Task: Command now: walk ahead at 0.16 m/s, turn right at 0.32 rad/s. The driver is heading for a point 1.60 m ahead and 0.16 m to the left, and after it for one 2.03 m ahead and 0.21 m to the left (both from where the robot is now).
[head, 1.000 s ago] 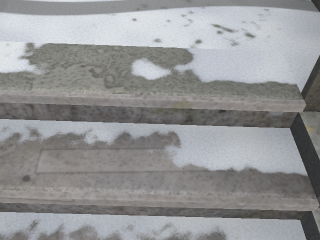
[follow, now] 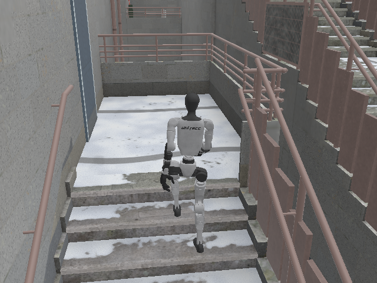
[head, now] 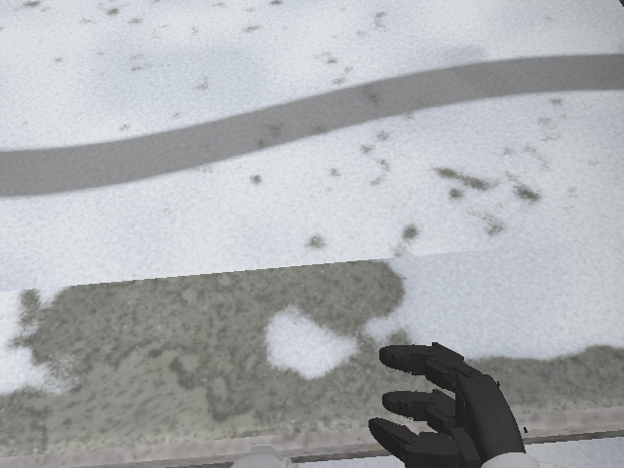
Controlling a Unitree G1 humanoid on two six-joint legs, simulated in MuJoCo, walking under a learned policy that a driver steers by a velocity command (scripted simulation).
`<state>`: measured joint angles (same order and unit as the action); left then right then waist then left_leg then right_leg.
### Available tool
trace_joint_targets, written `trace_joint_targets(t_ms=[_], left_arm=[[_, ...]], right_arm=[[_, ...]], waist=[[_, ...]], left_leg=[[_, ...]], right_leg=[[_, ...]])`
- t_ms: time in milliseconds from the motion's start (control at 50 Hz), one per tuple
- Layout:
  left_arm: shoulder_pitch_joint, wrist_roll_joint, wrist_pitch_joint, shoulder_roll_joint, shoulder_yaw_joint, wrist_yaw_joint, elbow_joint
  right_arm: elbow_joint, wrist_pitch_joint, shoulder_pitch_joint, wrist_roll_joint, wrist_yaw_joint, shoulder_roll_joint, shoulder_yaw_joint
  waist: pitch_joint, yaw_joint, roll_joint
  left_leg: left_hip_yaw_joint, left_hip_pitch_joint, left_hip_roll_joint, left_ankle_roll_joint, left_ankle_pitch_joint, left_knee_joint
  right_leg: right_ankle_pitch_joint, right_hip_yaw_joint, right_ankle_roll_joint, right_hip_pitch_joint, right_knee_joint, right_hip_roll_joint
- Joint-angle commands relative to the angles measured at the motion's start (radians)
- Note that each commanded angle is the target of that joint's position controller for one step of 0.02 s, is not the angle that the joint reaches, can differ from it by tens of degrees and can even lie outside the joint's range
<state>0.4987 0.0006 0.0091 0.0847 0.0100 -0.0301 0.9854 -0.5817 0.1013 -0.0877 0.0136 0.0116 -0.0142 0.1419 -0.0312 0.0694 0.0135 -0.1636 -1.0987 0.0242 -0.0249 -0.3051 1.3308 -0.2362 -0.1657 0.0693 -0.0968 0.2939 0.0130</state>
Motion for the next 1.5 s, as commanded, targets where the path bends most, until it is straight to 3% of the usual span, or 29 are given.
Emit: trace_joint_targets(t_ms=[20, 40, 60, 80, 100, 120, 140, 180, 220, 320, 380, 420, 480, 500, 520, 560, 700, 1020, 1120, 1180, 1220, 1260, 1280, 1300, 1340, 1400, 1440, 1480, 1500], left_arm=[[-0.140, -0.009, -0.051, 0.283, -0.060, 0.001, -0.097], [-0.137, 0.023, -0.079, 0.228, -0.054, 0.021, -0.135], [-0.030, 0.044, -0.100, 0.116, -0.036, 0.059, -0.107], [0.025, 0.034, -0.113, 0.135, -0.056, 0.102, -0.078], [-0.163, 0.005, -0.080, 0.105, -0.047, 0.105, -0.176], [-0.261, 0.005, -0.051, 0.073, -0.024, 0.093, -0.233], [-0.252, 0.002, -0.035, 0.106, -0.027, 0.079, -0.240], [-0.159, -0.022, -0.024, 0.073, -0.008, 0.064, -0.228], [-0.151, -0.024, -0.041, 0.039, 0.012, 0.051, -0.248], [-0.244, 0.026, -0.021, 0.055, 0.035, 0.004, -0.265], [-0.274, 0.003, 0.001, 0.097, 0.018, 0.007, -0.210], [-0.263, -0.020, 0.008, 0.139, -0.006, -0.003, -0.171], [-0.174, 0.021, 0.004, 0.173, -0.031, -0.008, -0.105], [-0.165, 0.038, 0.001, 0.157, -0.025, -0.008, -0.122], [-0.188, 0.026, -0.004, 0.093, -0.020, 0.001, -0.113], [-0.240, 0.013, -0.003, 0.059, -0.023, 0.010, -0.100], [-0.191, 0.009, -0.012, 0.135, -0.043, 0.000, -0.042], [-0.197, 0.012, 0.008, 0.153, -0.058, -0.003, -0.004], [-0.139, -0.016, 0.018, 0.232, -0.097, -0.019, 0.005], [-0.167, -0.008, -0.001, 0.246, -0.110, -0.009, -0.016], [-0.340, -0.016, -0.011, 0.208, -0.094, -0.008, -0.067], [-0.426, -0.029, -0.048, 0.114, -0.059, 0.003, -0.102], [-0.413, -0.023, -0.071, 0.123, -0.053, 0.011, -0.086], [-0.413, -0.037, -0.091, 0.128, -0.051, 0.028, -0.075], [-0.418, -0.055, -0.110, 0.063, -0.022, 0.047, -0.099], [-0.442, -0.059, -0.101, 0.023, 0.015, 0.065, -0.177], [-0.465, -0.058, -0.095, -0.002, 0.051, 0.071, -0.246], [-0.540, -0.029, -0.092, 0.005, 0.072, 0.063, -0.330], [-0.620, -0.022, -0.098, 0.003, 0.093, 0.066, -0.402]], right_arm=[[0.002, 0.015, 0.314, 0.005, 0.012, -0.334, -0.161], [-0.063, 0.015, 0.458, 0.047, 0.007, -0.386, -0.176], [-0.091, -0.016, 0.528, 0.088, 0.020, -0.391, -0.181], [-0.056, -0.034, 0.408, 0.081, 0.038, -0.282, -0.171], [-0.050, -0.046, 0.259, 0.016, 0.044, -0.219, -0.161], [-0.109, -0.049, 0.224, -0.012, 0.041, -0.146, -0.148], [-0.151, -0.041, 0.227, -0.005, 0.038, -0.106, -0.140], [-0.228, -0.028, 0.279, 0.020, 0.015, -0.055, -0.125], [-0.267, -0.017, 0.323, 0.019, -0.003, -0.112, -0.138], [-0.271, -0.037, 0.324, 0.018, 0.026, -0.176, -0.145], [-0.282, -0.042, 0.365, 0.029, 0.022, -0.287, -0.179], [-0.315, -0.057, 0.422, 0.005, 0.012, -0.232, -0.169], [-0.377, -0.055, 0.485, -0.001, 0.006, -0.173, -0.168], [-0.402, -0.051, 0.578, 0.004, -0.003, -0.131, -0.162], [-0.419, -0.066, 0.608, -0.010, 0.011, -0.094, -0.152], [-0.427, -0.097, 0.496, -0.005, 0.024, -0.165, -0.170], [-0.477, -0.098, 0.505, -0.013, 0.010, -0.175, -0.165], [-0.519, -0.111, 0.514, -0.016, 0.023, -0.199, -0.161], [-0.485, -0.097, 0.458, -0.027, 0.031, -0.199, -0.168], [-0.476, -0.082, 0.499, -0.021, 0.020, -0.191, -0.170], [-0.496, -0.076, 0.590, -0.022, 0.020, -0.204, -0.173], [-0.525, -0.063, 0.737, -0.017, 0.025, -0.345, -0.215], [-0.534, -0.056, 0.799, -0.008, 0.024, -0.368, -0.230], [-0.523, -0.048, 0.792, 0.015, 0.027, -0.330, -0.218], [-0.501, -0.043, 0.746, 0.012, 0.020, -0.271, -0.197], [-0.504, -0.066, 0.715, 0.013, -0.003, -0.137, -0.144], [-0.474, -0.070, 0.647, 0.012, 0.001, -0.155, -0.136], [-0.477, -0.057, 0.643, 0.004, 0.019, -0.192, -0.132], [-0.481, -0.055, 0.649, -0.027, 0.038, -0.217, -0.135]], waist=[[-0.331, -0.301, 0.270], [-0.475, -0.287, -0.071], [-0.571, -0.247, -0.527], [-0.531, -0.189, -0.338], [-0.266, -0.135, -0.187], [-0.076, -0.093, -0.025], [0.008, -0.057, 0.031], [0.053, -0.010, 0.002], [0.051, 0.008, -0.037], [-0.052, 0.011, -0.109], [-0.095, -0.067, -0.167], [-0.008, -0.097, -0.161], [0.048, -0.104, -0.079], [0.008, -0.155, 0.084], [-0.036, -0.158, 0.178], [0.063, -0.118, 0.087], [-0.023, -0.098, 0.021], [0.044, -0.085, -0.021], [0.113, -0.041, 0.060], [0.119, -0.079, 0.112], [0.133, -0.173, 0.051], [0.133, -0.216, -0.275], [0.120, -0.241, -0.296], [0.129, -0.219, -0.214], [0.125, -0.170, -0.123], [0.179, -0.116, -0.020], [0.238, -0.077, -0.022], [0.235, -0.078, -0.074], [0.239, -0.070, -0.079]], left_leg=[[0.189, 0.728, -0.030, -0.111, -0.003, -0.388], [0.535, 1.097, 0.141, -0.230, 0.361, -0.507], [1.065, 1.279, 0.373, -0.436, 0.748, -0.870], [1.193, 1.137, 0.391, -0.427, 0.447, -0.933], [0.956, 0.901, 0.331, -0.341, 0.190, -0.883], [0.708, 0.711, 0.262, -0.253, 0.026, -0.826], [0.544, 0.605, 0.212, -0.197, -0.022, -0.816], [0.412, 0.534, 0.165, -0.163, -0.023, -0.856], [0.278, 0.581, 0.131, -0.159, 0.118, -0.904], [0.133, 0.592, 0.086, -0.158, 0.259, -0.941], [0.181, 0.623, 0.154, -0.189, 0.164, -1.030], [0.210, 0.659, 0.161, -0.184, 0.024, -0.988], [0.194, 0.644, 0.090, -0.089, -0.043, -0.825], [0.176, 0.576, 0.043, -0.042, -0.085, -0.779], [0.164, 0.703, 0.049, -0.021, -0.027, -0.849], [0.133, 0.799, 0.031, -0.007, 0.053, -0.901], [0.129, 0.899, 0.043, -0.006, 0.226, -0.972], [0.119, 0.881, 0.051, 0.021, 0.183, -0.995], [0.068, 0.672, -0.006, -0.047, -0.189, -0.804], [0.109, 0.712, -0.002, -0.101, -0.145, -0.735], [0.152, 0.891, 0.021, -0.148, -0.135, -0.878], [0.566, 1.151, 0.238, -0.249, -0.290, -1.131], [0.760, 1.236, 0.354, -0.324, -0.250, -1.196], [0.766, 1.279, 0.383, -0.348, -0.066, -1.175], [0.617, 1.338, 0.375, -0.310, 0.139, -1.126], [0.424, 1.257, 0.311, -0.201, 0.101, -1.117], [0.302, 1.035, 0.259, -0.159, 0.026, -1.179], [0.242, 0.891, 0.225, -0.154, 0.086, -1.243], [0.211, 0.795, 0.197, -0.145, 0.058, -1.307]], right_leg=[[1.681, -0.036, 0.098, 0.098, 0.299, -0.158], [1.302, -0.018, 0.091, -0.190, 0.583, -0.071], [-0.018, -0.093, 0.005, -0.435, 1.080, 0.193], [-0.127, -0.230, -0.033, -0.528, 1.499, 0.200], [-0.149, -0.116, -0.053, -0.656, 1.582, 0.159], [-0.134, -0.060, -0.034, -0.729, 1.571, 0.098], [-0.097, -0.042, -0.015, -0.723, 1.549, 0.050], [-0.031, -0.025, 0.018, -0.724, 1.624, 0.050], [0.054, -0.013, 0.021, -0.786, 1.523, 0.042], [0.191, 0.147, -0.091, -0.602, 0.915, -0.063], [0.051, 0.231, -0.123, -0.318, 0.671, -0.075], [0.009, 0.240, -0.100, -0.252, 0.414, -0.045], [0.283, 0.098, -0.043, -0.103, 0.169, -0.120], [0.495, 0.013, 0.019, -0.010, 0.183, -0.199], [0.130, -0.006, 0.086, -0.143, 0.124, -0.205], [-0.065, 0.050, 0.034, -0.273, 0.062, -0.121], [0.356, 0.098, 0.011, -0.072, 0.123, -0.089], [0.422, 0.105, 0.025, -0.017, 0.087, -0.085], [-0.469, -0.060, 0.137, -0.058, -0.026, -0.163], [-0.534, -0.183, 0.190, -0.180, -0.078, -0.242], [-0.418, -0.028, 0.138, -0.383, 0.031, -0.174], [-0.154, 0.252, 0.006, -0.713, 0.510, 0.027], [-0.169, 0.227, -0.034, -0.860, 0.825, 0.013], [-0.223, 0.175, -0.060, -1.001, 1.216, -0.002], [-0.266, 0.077, -0.052, -1.277, 1.779, -0.031], [-0.290, 0.030, -0.009, -1.467, 2.000, -0.064], [-0.228, 0.065, -0.006, -1.427, 1.819, -0.107], [-0.146, 0.170, -0.031, -1.358, 1.747, -0.145], [-0.106, 0.214, -0.037, -1.284, 1.542, -0.185]])
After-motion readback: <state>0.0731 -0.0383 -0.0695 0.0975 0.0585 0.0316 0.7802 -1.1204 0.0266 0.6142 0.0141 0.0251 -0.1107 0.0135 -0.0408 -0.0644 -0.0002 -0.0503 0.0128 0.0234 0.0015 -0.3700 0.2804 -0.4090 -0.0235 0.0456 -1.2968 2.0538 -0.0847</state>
